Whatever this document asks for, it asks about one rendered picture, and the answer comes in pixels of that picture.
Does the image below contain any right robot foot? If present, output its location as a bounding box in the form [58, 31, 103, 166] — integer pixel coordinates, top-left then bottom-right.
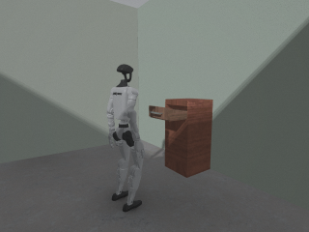
[123, 200, 142, 213]

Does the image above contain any left robot hand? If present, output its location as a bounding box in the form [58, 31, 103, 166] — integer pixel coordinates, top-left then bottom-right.
[108, 131, 118, 148]

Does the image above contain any right robot hand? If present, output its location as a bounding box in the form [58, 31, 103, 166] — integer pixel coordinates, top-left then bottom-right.
[133, 140, 145, 161]

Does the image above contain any drawer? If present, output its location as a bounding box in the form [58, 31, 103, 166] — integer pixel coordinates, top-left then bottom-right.
[149, 105, 187, 122]

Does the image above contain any cabinet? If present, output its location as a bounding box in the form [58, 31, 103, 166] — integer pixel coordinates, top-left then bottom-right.
[164, 98, 213, 178]

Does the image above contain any right robot forearm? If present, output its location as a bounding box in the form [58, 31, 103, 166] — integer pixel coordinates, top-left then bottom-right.
[128, 110, 141, 142]

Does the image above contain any robot left upper arm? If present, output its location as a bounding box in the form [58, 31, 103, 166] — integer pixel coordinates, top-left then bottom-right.
[106, 87, 115, 114]

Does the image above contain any left robot forearm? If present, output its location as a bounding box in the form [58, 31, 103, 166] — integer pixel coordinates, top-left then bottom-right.
[106, 111, 115, 132]

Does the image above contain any right robot shin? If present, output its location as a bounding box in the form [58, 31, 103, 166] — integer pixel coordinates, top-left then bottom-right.
[126, 167, 142, 205]

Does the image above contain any robot right upper arm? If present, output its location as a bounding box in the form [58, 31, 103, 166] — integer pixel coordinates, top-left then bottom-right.
[126, 87, 139, 118]

